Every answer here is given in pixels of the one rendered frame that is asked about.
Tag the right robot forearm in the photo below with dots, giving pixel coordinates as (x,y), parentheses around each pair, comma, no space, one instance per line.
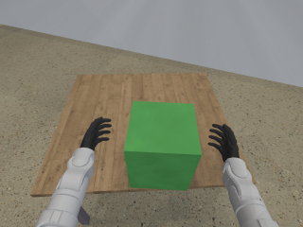
(246,201)

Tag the right robot hand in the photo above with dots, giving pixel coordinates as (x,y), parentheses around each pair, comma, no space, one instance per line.
(228,147)

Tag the carton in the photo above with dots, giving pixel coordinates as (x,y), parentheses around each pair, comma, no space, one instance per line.
(162,148)

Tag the left robot hand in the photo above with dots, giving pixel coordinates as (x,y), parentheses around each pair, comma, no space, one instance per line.
(90,139)

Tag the left robot forearm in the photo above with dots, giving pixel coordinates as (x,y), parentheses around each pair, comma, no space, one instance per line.
(68,196)

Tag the table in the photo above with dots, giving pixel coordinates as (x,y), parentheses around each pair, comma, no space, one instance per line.
(111,96)

